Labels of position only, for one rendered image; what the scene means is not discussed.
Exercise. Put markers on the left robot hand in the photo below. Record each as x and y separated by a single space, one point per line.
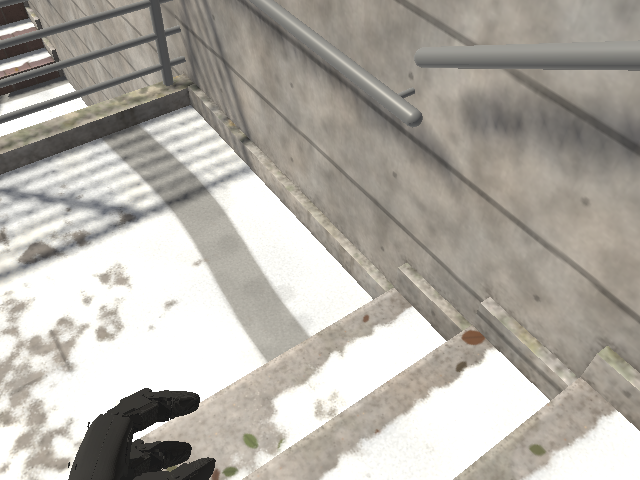
108 453

